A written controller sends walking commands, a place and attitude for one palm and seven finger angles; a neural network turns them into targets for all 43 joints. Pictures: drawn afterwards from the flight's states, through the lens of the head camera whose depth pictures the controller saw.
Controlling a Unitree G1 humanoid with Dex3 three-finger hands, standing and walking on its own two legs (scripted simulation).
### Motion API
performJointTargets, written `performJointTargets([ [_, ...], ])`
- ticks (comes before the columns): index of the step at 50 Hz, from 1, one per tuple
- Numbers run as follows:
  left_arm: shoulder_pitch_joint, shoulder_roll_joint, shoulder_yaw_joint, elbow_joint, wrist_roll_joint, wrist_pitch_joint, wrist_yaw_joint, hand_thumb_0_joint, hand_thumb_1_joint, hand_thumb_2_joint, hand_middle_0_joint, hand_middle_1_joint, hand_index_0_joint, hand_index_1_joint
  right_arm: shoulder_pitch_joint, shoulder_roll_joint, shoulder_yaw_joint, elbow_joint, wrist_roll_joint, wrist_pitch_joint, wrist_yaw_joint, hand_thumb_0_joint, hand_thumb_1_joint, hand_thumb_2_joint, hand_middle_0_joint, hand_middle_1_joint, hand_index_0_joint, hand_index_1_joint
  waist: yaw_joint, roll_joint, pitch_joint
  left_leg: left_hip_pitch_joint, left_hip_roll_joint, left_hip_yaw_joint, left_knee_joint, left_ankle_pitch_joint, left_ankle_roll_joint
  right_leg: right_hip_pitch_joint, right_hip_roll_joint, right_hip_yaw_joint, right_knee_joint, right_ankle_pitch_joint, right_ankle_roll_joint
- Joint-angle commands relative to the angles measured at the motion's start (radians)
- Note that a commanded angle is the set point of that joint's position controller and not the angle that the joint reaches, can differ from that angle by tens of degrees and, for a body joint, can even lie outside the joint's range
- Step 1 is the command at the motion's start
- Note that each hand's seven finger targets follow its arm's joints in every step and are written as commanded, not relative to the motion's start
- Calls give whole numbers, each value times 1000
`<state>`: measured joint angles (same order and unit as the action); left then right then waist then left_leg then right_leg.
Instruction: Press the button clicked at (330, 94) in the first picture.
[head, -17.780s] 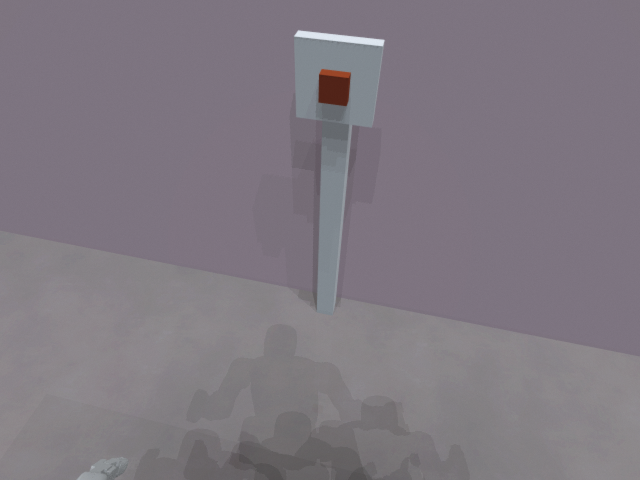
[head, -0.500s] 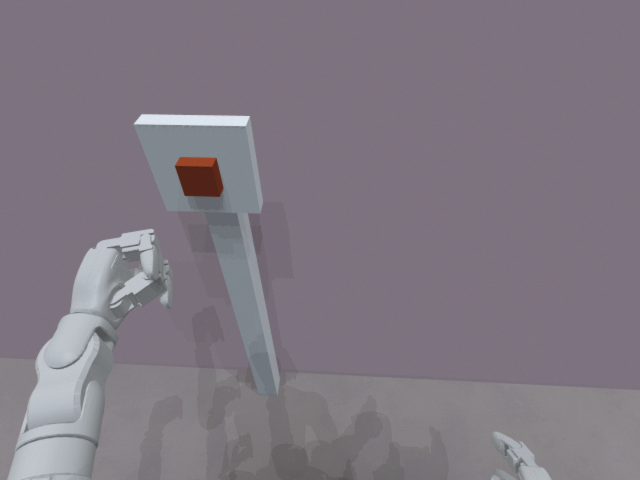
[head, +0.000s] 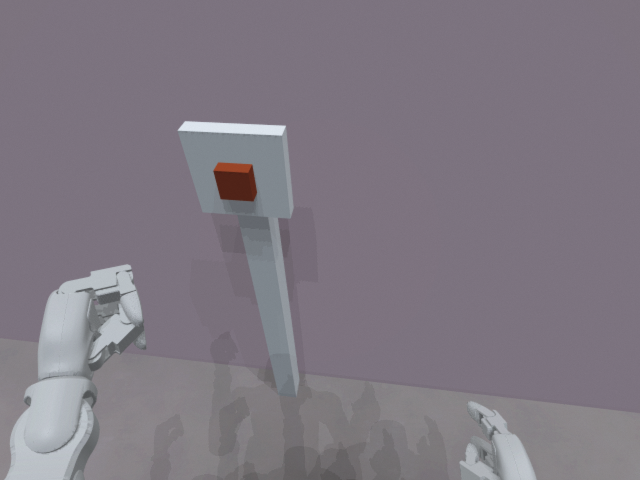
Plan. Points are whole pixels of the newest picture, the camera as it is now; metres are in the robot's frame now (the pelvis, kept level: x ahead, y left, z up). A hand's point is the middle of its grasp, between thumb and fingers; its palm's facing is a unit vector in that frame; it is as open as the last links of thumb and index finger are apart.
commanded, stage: draw the hand back to the body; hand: left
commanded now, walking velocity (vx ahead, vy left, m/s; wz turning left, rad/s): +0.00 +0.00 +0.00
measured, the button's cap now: (236, 180) +0.52 +0.20 +0.11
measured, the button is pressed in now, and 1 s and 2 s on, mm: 0 0 0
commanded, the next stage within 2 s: step back with the hand held close in 0.60 s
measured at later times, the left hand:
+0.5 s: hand (92, 349) +0.19 +0.24 +0.16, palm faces +0.39 -0.85 -0.36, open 3.1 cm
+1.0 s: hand (103, 345) +0.20 +0.24 +0.14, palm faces +0.27 -0.86 -0.44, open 3.1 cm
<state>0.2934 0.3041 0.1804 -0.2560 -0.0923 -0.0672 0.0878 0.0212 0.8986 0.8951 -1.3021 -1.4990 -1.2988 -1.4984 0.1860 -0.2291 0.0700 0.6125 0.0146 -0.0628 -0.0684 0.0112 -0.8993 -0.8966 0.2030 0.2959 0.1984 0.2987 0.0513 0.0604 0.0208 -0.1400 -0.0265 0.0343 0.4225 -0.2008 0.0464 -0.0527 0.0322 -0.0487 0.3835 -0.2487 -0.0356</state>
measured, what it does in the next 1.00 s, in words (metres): stands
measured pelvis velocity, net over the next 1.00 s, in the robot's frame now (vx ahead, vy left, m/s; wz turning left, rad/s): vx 0.00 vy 0.02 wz -0.03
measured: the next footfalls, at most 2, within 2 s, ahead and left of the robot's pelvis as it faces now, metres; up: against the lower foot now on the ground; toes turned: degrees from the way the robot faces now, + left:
right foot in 1.76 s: -0.19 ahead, -0.09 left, +0.00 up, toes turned -1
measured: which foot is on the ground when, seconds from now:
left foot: down 0.00-1.00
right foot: down 0.00-1.00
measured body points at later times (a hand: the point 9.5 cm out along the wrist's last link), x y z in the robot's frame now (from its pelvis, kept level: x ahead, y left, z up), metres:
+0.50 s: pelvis +0.01 +0.00 +0.00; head -0.01 -0.01 +0.45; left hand +0.16 +0.28 +0.18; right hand +0.21 -0.21 -0.07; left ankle +0.02 +0.09 -0.74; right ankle -0.02 -0.10 -0.74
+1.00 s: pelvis +0.00 +0.02 +0.00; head +0.02 +0.01 +0.45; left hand +0.18 +0.29 +0.16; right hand +0.17 -0.23 -0.08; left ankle +0.02 +0.09 -0.74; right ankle -0.02 -0.10 -0.74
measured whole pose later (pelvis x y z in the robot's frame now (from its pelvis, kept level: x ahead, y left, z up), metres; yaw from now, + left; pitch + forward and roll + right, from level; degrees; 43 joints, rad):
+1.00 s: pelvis +0.00 +0.02 +0.00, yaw -1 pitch +0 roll -1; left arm 0.60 0.37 0.31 -0.52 -0.06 -0.13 0.09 0.02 0.90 0.89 -1.30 -1.50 -1.30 -1.50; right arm 0.18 -0.25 0.01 0.54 0.01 0.03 -0.06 0.01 -0.90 -0.90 0.20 0.30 0.20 0.30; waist 0.01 0.04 0.03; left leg -0.26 -0.02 0.06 0.45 -0.20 0.07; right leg -0.17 0.03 -0.02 0.39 -0.23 -0.01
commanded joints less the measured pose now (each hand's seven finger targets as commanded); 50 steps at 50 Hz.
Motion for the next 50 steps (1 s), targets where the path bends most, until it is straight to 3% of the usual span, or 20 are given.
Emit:
performJointTargets([
  [1,-63,159,110,-252,6,-67,16,0,900,900,-1300,-1500,-1300,-1500,-156,-113,-59,-162,-8,-50,-4,0,-900,-900,200,300,200,300,-2,-63,-79,109,43,-66,-82,106,-8,-84,-18,48,-104,119,9],
  [4,19,150,123,-292,5,-68,15,0,900,900,-1300,-1500,-1300,-1500,-151,-106,-63,-167,-9,-39,2,0,-900,-900,200,300,200,300,1,-42,-69,101,43,-62,-78,140,-11,-62,-25,45,-88,153,8],
  [6,60,178,158,-326,8,-72,15,0,900,900,-1300,-1500,-1300,-1500,-152,-109,-67,-166,-13,-39,6,0,-900,-900,200,300,200,300,8,-41,-71,104,41,-57,-68,167,-11,-64,-22,48,-100,180,9],
  [9,104,177,169,-388,8,-77,18,0,900,900,-1300,-1500,-1300,-1500,-149,-101,-68,-175,-10,-39,8,0,-900,-900,200,300,200,300,9,4,-84,103,43,-61,-63,188,-16,-50,-26,45,-79,192,8],
  [15,190,186,198,-461,7,-85,23,0,900,900,-1300,-1500,-1300,-1500,-140,-99,-71,-185,-7,-51,3,0,-900,-900,200,300,200,300,12,22,-61,97,46,-60,-51,182,-19,-71,-24,47,-88,187,9],
  [16,207,193,206,-471,9,-86,23,0,900,900,-1300,-1500,-1300,-1500,-141,-103,-74,-184,-7,-57,3,0,-900,-900,200,300,200,300,13,-4,-55,97,49,-63,-50,181,-20,-80,-17,47,-98,179,9],
  [20,187,159,176,-433,14,-79,26,0,900,900,-1300,-1500,-1300,-1500,-127,-105,-76,-173,-9,-55,0,0,-900,-900,200,300,200,300,1,-6,-32,94,47,-63,-55,159,-16,-100,-22,45,-89,160,11],
  [23,180,165,183,-413,13,-75,29,0,900,900,-1300,-1500,-1300,-1500,-124,-107,-79,-173,-11,-50,-7,0,-900,-900,200,300,200,300,3,-59,-26,90,48,-63,-57,140,-11,-100,-23,46,-95,143,12],
  [29,163,177,189,-453,14,-80,34,0,900,900,-1300,-1500,-1300,-1500,-134,-99,-71,-176,-13,-54,-10,0,-900,-900,200,300,200,300,11,22,-59,99,44,-65,-52,152,-15,-77,-28,54,-92,158,7],
  [31,162,193,200,-473,15,-79,36,0,900,900,-1300,-1500,-1300,-1500,-135,-104,-71,-176,-14,-61,-8,0,-900,-900,200,300,200,300,15,25,-74,99,44,-68,-50,167,-18,-66,-23,55,-95,171,7],
  [34,181,171,187,-453,14,-74,34,0,900,900,-1300,-1500,-1300,-1500,-134,-97,-68,-174,-13,-58,-6,0,-900,-900,200,300,200,300,12,18,-54,92,45,-66,-51,175,-21,-69,-24,50,-87,179,7],
  [36,147,197,215,-402,12,-66,37,0,900,900,-1300,-1500,-1300,-1500,-134,-101,-71,-162,-13,-54,-9,0,-900,-900,200,300,200,300,8,-26,-18,81,46,-63,-56,149,-19,-93,-20,53,-107,155,8],
  [37,43,323,344,-487,17,-102,38,0,900,900,-1300,-1500,-1300,-1500,-124,-128,-84,-203,-6,-26,-2,0,-900,-900,200,300,200,300,-22,-40,44,-4,68,-92,-20,75,10,-187,-77,161,-154,164,19],
  [38,145,241,288,-388,16,-107,30,0,900,900,-1300,-1500,-1300,-1500,-117,-109,-83,-183,-10,-10,-3,0,-900,-900,200,300,200,300,-28,-76,31,1,65,-97,0,57,12,-199,-102,166,-161,144,15],
  [39,177,211,252,-362,22,-105,25,0,900,900,-1300,-1500,-1300,-1500,-117,-108,-84,-188,-12,2,1,0,-900,-900,200,300,200,300,-29,-102,36,4,66,-92,4,73,11,-210,-107,163,-167,151,20],
  [41,202,184,224,-378,25,-115,18,0,900,900,-1300,-1500,-1300,-1500,-121,-118,-91,-199,-11,15,6,0,-900,-900,200,300,200,300,-33,-62,0,9,66,-83,7,108,8,-210,-108,151,-151,181,29],
  [44,260,189,219,-421,28,-126,22,0,900,900,-1300,-1500,-1300,-1500,-107,-124,-100,-215,-6,34,8,0,-900,-900,200,300,200,300,-35,-12,-101,20,90,-83,-8,225,10,-150,-97,111,-74,266,38],
  [47,299,236,262,-501,27,-134,31,0,900,900,-1300,-1500,-1300,-1500,-104,-124,-105,-238,0,44,4,0,-900,-900,200,300,200,300,-32,-12,-197,32,106,-92,4,374,13,-99,-81,84,3,367,44],
  [50,332,273,306,-548,23,-144,41,0,900,900,-1300,-1500,-1300,-1500,-101,-122,-110,-261,3,52,2,0,-900,-900,200,300,200,300,-30,-14,-232,-8,121,-106,3,402,14,-74,-68,79,58,363,43],
])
